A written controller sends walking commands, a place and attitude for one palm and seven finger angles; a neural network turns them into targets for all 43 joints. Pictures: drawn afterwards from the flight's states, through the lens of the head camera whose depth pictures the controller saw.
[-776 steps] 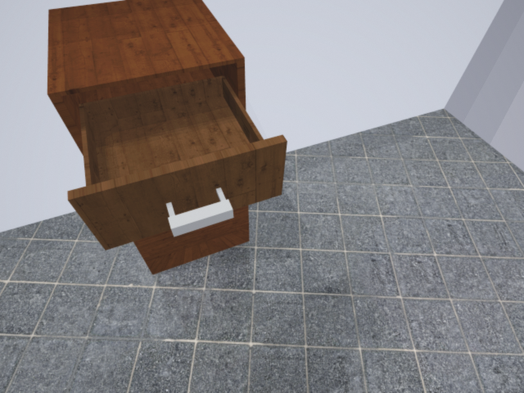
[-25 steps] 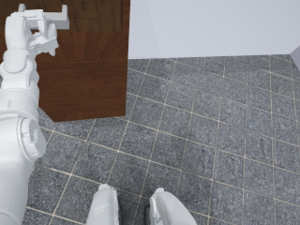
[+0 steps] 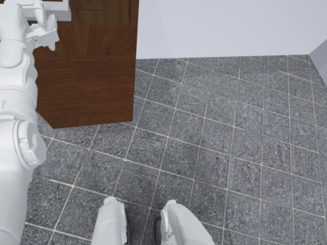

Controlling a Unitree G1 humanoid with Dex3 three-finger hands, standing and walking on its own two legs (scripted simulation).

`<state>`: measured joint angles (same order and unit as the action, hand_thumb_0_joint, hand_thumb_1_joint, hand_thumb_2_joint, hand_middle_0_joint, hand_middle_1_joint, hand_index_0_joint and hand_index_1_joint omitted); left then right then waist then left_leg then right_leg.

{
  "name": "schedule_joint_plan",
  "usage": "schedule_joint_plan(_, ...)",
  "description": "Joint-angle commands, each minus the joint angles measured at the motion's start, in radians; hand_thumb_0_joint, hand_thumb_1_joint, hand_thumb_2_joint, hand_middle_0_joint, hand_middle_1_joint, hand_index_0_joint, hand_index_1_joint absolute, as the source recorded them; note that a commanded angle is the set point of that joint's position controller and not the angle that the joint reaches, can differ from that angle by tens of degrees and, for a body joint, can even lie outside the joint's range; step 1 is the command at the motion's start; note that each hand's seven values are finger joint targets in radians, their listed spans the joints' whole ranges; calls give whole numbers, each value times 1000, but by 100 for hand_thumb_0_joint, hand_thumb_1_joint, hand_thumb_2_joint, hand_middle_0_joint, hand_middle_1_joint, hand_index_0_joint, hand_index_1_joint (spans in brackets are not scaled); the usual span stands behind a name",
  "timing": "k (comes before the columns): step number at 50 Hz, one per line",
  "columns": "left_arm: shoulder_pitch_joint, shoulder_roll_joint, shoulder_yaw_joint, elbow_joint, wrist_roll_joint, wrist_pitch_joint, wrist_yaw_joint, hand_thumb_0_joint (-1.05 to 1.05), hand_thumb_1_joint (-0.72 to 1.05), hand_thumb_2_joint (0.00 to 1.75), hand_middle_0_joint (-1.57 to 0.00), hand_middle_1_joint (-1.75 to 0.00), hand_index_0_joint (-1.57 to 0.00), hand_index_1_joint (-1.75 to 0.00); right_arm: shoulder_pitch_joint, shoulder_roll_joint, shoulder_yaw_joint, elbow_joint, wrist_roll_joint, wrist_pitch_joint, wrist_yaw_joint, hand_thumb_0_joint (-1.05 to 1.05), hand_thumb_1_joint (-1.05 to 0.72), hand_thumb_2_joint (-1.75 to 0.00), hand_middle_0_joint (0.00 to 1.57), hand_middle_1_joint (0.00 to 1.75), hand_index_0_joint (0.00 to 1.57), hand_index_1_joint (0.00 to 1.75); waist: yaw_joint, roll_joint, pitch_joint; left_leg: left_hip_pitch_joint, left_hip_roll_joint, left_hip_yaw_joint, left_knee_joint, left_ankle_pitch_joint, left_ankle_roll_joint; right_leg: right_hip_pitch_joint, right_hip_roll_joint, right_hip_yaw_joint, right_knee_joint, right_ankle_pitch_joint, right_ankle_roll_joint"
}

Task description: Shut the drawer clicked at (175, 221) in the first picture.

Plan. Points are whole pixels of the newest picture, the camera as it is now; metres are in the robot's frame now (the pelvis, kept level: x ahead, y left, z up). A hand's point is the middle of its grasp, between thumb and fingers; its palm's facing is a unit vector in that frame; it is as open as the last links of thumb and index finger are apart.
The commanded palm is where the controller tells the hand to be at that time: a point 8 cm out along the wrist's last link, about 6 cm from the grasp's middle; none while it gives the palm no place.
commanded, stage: pull the fist back off the drawer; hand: left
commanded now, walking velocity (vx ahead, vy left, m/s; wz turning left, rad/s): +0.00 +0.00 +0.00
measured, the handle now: (41, 3) +0.65 +0.21 +0.10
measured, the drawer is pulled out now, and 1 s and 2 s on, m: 0.00 0.00 0.00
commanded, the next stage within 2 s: draw the hand back to the body in 0.36 s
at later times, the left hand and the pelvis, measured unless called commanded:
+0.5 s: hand (52, 32) +0.56 +0.18 +0.10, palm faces +0.10 -0.99 -0.03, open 3.3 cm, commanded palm +0.51 +0.21 +0.11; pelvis +0.04 +0.00 +0.03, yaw +0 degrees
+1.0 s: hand (7, 74) +0.40 +0.20 +0.17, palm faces +0.08 -0.99 -0.07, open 3.3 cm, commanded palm +0.36 +0.25 +0.19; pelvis +0.06 -0.01 +0.08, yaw +3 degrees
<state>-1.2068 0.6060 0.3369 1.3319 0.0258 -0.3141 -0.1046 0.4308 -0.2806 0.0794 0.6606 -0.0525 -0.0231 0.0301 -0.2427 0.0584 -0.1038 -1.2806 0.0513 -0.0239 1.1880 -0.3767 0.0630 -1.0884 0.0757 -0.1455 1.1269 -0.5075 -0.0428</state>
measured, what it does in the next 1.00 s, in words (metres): rises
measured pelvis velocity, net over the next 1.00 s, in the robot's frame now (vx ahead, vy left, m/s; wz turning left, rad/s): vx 0.06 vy -0.01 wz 0.05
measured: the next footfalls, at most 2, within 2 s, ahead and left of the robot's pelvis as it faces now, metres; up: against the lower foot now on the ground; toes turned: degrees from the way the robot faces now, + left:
none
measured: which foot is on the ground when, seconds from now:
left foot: down 0.00-1.00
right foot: down 0.00-1.00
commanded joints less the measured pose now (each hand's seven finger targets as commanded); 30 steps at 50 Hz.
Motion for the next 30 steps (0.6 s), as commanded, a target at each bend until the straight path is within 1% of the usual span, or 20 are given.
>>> schedule_joint_plan(1,-521,194,49,-287,-41,-71,27,0,90,90,-140,-160,-140,-160,203,-210,-84,-29,2,5,-10,0,-90,-90,20,30,20,30,-39,203,-509,695,12,-144,-154,20,-21,-49,7,96,-193,55,8)
schedule_joint_plan(3,-478,173,40,-298,-46,-71,25,0,90,90,-140,-160,-140,-160,195,-205,-84,-34,6,12,-7,0,-90,-90,20,30,20,30,-31,190,-503,700,13,-140,-162,25,-22,-34,7,95,-198,60,9)
schedule_joint_plan(4,-455,188,60,-307,-49,-76,25,0,90,90,-140,-160,-140,-160,198,-205,-84,-38,5,14,-5,0,-90,-90,20,30,20,30,-17,207,-512,722,12,-143,-166,47,-23,-31,8,92,-193,70,6)
schedule_joint_plan(5,-440,157,38,-325,-49,-77,23,0,90,90,-140,-160,-140,-160,192,-203,-87,-43,7,17,-4,0,-90,-90,20,30,20,30,-18,198,-524,740,14,-144,-170,58,-24,-30,8,90,-195,79,8)
schedule_joint_plan(7,-389,167,59,-357,-56,-85,27,0,90,90,-140,-160,-140,-160,189,-200,-91,-47,10,24,-2,0,-90,-90,20,30,20,30,4,189,-529,754,13,-134,-179,87,-26,6,9,91,-205,95,8)
schedule_joint_plan(8,-350,145,50,-359,-56,-86,29,0,90,90,-140,-160,-140,-160,185,-196,-93,-54,11,29,0,0,-90,-90,20,30,20,30,12,183,-530,762,13,-133,-185,94,-28,17,10,89,-206,99,8)
schedule_joint_plan(9,-339,112,31,-363,-59,-90,28,0,90,90,-140,-160,-140,-160,183,-191,-93,-55,11,30,4,0,-90,-90,20,30,20,30,9,187,-519,775,11,-132,-186,111,-27,10,11,88,-206,110,6)
schedule_joint_plan(12,-236,147,78,-373,-66,-95,35,0,90,90,-140,-160,-140,-160,182,-191,-98,-63,15,46,4,0,-90,-90,20,30,20,30,35,125,-512,750,7,-103,-187,174,-24,90,13,94,-222,155,11)
schedule_joint_plan(14,-236,105,52,-420,-67,-114,34,0,90,90,-140,-160,-140,-160,176,-182,-101,-68,15,52,7,0,-90,-90,20,30,20,30,34,130,-521,775,4,-95,-182,228,-22,110,15,96,-219,202,11)
schedule_joint_plan(16,-198,108,65,-417,-73,-125,34,0,90,90,-140,-160,-140,-160,175,-180,-107,-63,19,60,8,0,-90,-90,20,30,20,30,40,106,-509,772,3,-85,-181,259,-23,133,17,100,-226,236,13)
schedule_joint_plan(17,-205,107,64,-431,-75,-134,32,0,90,90,-140,-160,-140,-160,173,-178,-107,-60,19,63,8,0,-90,-90,20,30,20,30,39,113,-512,776,1,-80,-180,277,-23,146,16,102,-224,256,14)
schedule_joint_plan(19,-188,60,37,-426,-81,-143,25,0,90,90,-140,-160,-140,-160,172,-170,-111,-59,21,67,11,0,-90,-90,20,30,20,30,38,110,-498,792,-4,-76,-175,316,-22,148,17,103,-222,296,13)
schedule_joint_plan(21,-146,57,42,-439,-86,-149,18,0,90,90,-140,-160,-140,-160,169,-169,-116,-57,23,76,12,0,-90,-90,20,30,20,30,52,121,-521,820,-4,-71,-175,371,-27,171,16,103,-219,343,12)
schedule_joint_plan(23,-89,33,36,-429,-97,-142,8,0,90,90,-140,-160,-140,-160,163,-167,-120,-60,27,85,14,0,-90,-90,20,30,20,30,54,87,-512,808,-9,-59,-172,395,-23,203,16,107,-225,389,15)
schedule_joint_plan(24,-28,48,53,-468,-104,-143,1,0,90,90,-140,-160,-140,-160,162,-168,-122,-73,30,89,16,0,-90,-90,20,30,20,30,86,105,-544,838,-11,-57,-182,441,-25,241,15,108,-222,425,11)
schedule_joint_plan(26,88,46,59,-627,-133,-133,-12,0,90,90,-140,-160,-140,-160,129,-160,-127,-115,46,97,19,0,-90,-90,20,30,20,30,131,125,-627,909,-18,-39,-206,527,-25,352,16,113,-241,524,12)
schedule_joint_plan(27,167,36,55,-690,-144,-120,-16,0,90,90,-140,-160,-140,-160,113,-155,-130,-132,57,99,19,0,-90,-90,20,30,20,30,143,124,-633,937,-19,-36,-220,561,-25,385,16,113,-253,558,12)
schedule_joint_plan(28,210,-14,18,-751,-160,-103,-22,0,90,90,-140,-160,-140,-160,94,-144,-126,-146,64,98,20,0,-90,-90,20,30,20,30,140,98,-622,934,-23,-26,-230,564,-20,427,15,115,-269,600,17)
schedule_joint_plan(29,273,-14,20,-787,-173,-88,-23,0,90,90,-140,-160,-140,-160,87,-146,-129,-151,71,96,17,0,-90,-90,20,30,20,30,145,76,-596,935,-23,-26,-239,588,-18,453,13,116,-275,633,18)
schedule_joint_plan(30,329,-39,6,-816,-187,-68,-24,0,90,90,-140,-160,-140,-160,71,-142,-127,-160,80,94,15,0,-90,-90,20,30,20,30,149,63,-556,928,-25,-15,-256,570,-16,466,11,117,-295,646,23)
